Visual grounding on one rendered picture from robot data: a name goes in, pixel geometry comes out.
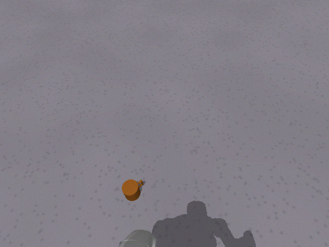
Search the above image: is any mug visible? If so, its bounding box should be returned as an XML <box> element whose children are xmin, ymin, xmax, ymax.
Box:
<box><xmin>122</xmin><ymin>180</ymin><xmax>143</xmax><ymax>201</ymax></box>

